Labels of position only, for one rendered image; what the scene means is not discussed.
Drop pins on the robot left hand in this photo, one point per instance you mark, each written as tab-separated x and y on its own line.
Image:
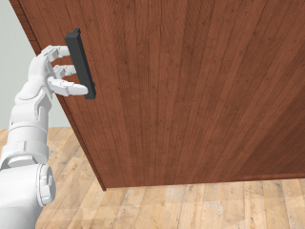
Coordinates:
41	69

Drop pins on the handle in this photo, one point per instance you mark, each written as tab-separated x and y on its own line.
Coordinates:
80	62

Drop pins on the left robot forearm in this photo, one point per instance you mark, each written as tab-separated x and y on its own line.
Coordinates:
28	129

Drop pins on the left robot upper arm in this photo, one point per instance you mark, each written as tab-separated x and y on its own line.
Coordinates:
24	192

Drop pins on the wardrobe door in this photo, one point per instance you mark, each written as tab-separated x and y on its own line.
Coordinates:
185	89
282	150

